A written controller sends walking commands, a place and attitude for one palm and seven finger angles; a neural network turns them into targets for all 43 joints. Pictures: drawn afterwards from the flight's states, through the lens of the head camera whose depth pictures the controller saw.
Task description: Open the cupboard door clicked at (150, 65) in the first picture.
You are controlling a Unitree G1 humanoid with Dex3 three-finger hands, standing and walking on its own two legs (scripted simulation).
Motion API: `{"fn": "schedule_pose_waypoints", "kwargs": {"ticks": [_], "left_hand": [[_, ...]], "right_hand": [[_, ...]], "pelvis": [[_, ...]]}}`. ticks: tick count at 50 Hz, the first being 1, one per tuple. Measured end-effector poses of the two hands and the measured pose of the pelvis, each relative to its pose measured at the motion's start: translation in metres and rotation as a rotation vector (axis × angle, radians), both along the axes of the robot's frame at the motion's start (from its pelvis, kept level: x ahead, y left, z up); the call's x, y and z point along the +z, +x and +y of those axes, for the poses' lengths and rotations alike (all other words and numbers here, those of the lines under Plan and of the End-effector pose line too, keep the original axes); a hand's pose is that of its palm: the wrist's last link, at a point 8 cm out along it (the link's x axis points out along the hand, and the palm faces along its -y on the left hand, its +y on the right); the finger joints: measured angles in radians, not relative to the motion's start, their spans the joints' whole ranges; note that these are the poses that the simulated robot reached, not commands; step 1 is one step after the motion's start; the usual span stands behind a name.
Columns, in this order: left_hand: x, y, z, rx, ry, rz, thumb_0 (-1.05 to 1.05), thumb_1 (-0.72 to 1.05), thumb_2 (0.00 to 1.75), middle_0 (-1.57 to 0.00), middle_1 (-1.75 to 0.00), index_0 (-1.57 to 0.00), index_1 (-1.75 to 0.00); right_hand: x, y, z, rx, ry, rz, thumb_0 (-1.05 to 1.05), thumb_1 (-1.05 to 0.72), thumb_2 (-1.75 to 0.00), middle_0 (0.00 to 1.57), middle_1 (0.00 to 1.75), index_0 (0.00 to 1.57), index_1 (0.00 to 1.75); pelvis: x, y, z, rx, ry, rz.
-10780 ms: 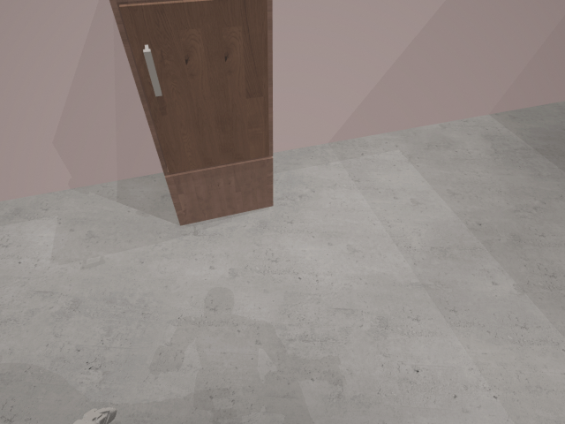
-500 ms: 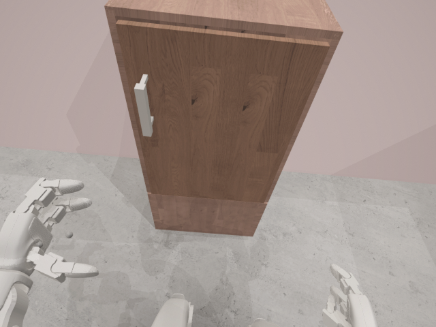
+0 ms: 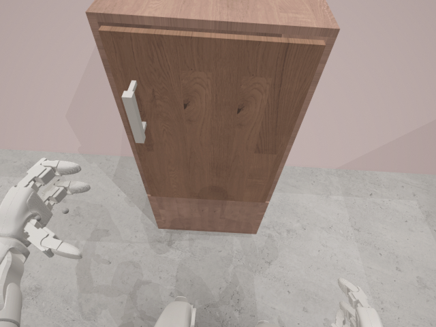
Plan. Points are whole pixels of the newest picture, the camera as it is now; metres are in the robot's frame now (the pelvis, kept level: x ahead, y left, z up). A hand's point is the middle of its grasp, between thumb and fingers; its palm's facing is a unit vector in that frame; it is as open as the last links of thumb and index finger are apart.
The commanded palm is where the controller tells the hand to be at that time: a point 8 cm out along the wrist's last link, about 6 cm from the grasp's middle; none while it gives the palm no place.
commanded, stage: raise the hand with hooked fingers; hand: left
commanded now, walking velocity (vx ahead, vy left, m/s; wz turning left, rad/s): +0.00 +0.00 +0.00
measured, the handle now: (136, 113) +0.54 +0.22 +0.06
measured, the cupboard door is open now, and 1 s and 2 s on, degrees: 0 0 0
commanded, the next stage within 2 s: move the hooked fingers beside the handle in 0.36 s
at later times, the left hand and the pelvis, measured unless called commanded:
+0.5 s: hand (75, 207) +0.29 +0.26 +0.07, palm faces +0.01 -1.00 -0.03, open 14.0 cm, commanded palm +0.28 +0.31 +0.07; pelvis +0.01 -0.01 +0.00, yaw +0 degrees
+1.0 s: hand (91, 172) +0.37 +0.26 +0.06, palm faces -0.01 -1.00 -0.01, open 14.0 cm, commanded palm +0.35 +0.31 +0.06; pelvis +0.00 +0.00 -0.01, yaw -1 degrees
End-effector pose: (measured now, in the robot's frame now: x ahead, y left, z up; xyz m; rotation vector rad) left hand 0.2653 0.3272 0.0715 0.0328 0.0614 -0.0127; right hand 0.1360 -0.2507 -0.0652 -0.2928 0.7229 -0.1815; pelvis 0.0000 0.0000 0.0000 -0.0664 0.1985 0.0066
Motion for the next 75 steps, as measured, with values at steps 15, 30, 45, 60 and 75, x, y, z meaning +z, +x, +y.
{"fn": "schedule_pose_waypoints", "kwargs": {"ticks": [15,30,45,60,75], "left_hand": [[-0.003,0.006,-0.016,0.015,0.009,-0.036,-0.01,-0.49,0.30,-0.30,-1.20,-0.30,-1.20],[-0.007,0.013,-0.012,0.033,-0.012,-0.037,-0.01,-0.50,0.30,-0.30,-1.20,-0.30,-1.20],[-0.006,0.071,-0.015,-0.005,-0.022,-0.035,-0.01,-0.50,0.30,-0.30,-1.20,-0.30,-1.20],[-0.011,0.102,-0.008,0.005,-0.026,-0.058,-0.01,-0.50,0.30,-0.30,-1.20,-0.30,-1.20],[-0.012,0.132,0.000,0.012,-0.041,-0.057,-0.01,-0.50,0.30,-0.30,-1.20,-0.30,-1.20]], "right_hand": [[-0.003,0.012,-0.011,-0.006,0.008,0.015,0.01,-0.90,-0.90,0.20,0.30,0.20,0.30],[-0.008,0.010,-0.011,0.007,0.005,0.024,0.01,-0.90,-0.90,0.20,0.30,0.20,0.30],[-0.018,-0.031,-0.016,-0.073,-0.014,0.140,0.01,-0.90,-0.90,0.20,0.30,0.20,0.30],[-0.028,-0.053,-0.014,-0.114,-0.019,0.259,0.01,-0.90,-0.90,0.20,0.30,0.20,0.30],[-0.034,-0.057,-0.016,-0.120,-0.039,0.306,0.01,-0.90,-0.90,0.20,0.30,0.20,0.30]], "pelvis": [[-0.002,0.008,-0.011,-0.005,0.010,0.012],[-0.005,0.001,-0.013,-0.001,0.011,0.010],[-0.007,-0.003,-0.006,-0.016,0.005,0.034],[-0.011,0.003,0.000,-0.027,0.001,0.069],[-0.018,0.002,0.002,-0.028,-0.009,0.101]]}}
